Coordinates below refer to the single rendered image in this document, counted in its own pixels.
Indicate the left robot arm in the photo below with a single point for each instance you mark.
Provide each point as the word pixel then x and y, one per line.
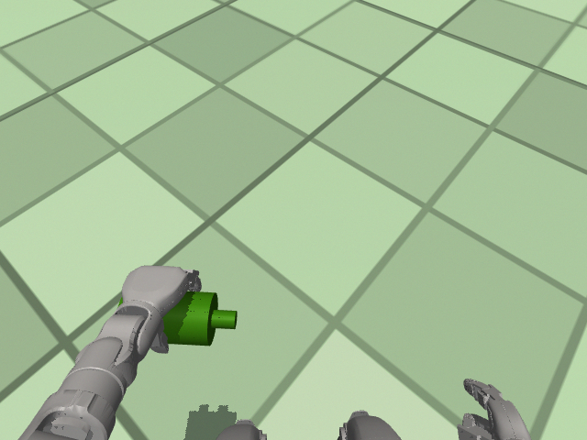
pixel 84 407

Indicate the bottle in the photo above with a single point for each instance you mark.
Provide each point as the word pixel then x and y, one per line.
pixel 194 319

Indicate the left robot hand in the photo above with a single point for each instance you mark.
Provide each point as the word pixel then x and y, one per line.
pixel 162 287

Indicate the right robot hand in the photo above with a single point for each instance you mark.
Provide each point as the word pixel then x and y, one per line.
pixel 504 422

